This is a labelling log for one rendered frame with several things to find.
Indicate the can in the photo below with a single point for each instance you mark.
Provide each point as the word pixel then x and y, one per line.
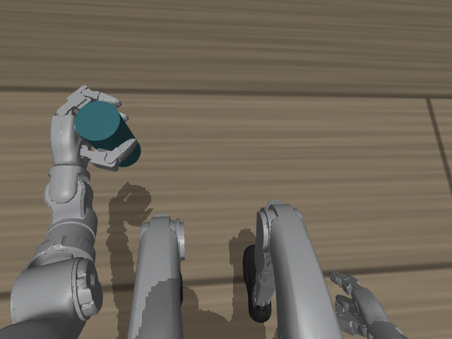
pixel 100 124

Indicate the left robot arm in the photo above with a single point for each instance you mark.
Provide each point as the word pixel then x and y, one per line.
pixel 58 290

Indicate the right robot arm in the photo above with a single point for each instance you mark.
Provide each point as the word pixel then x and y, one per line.
pixel 384 330

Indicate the left robot hand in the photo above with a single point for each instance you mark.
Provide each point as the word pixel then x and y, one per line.
pixel 69 147

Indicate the right robot foot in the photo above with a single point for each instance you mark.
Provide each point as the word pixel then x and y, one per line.
pixel 257 313

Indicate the right robot hand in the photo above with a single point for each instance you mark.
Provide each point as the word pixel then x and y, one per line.
pixel 361 311

